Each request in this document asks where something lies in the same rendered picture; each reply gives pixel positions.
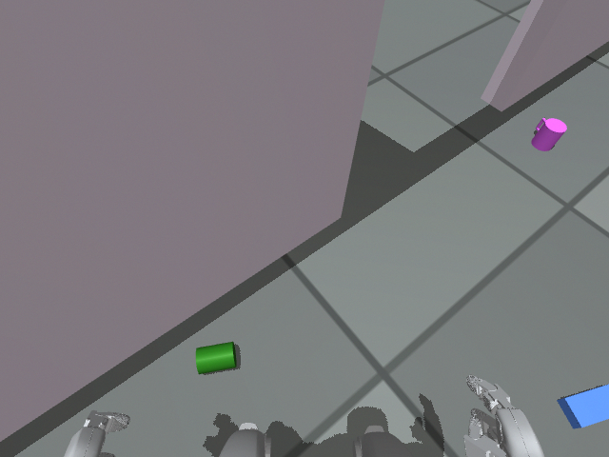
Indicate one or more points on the right robot hand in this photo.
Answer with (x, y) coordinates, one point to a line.
(510, 435)

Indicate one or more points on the left robot hand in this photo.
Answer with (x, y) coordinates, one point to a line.
(89, 440)

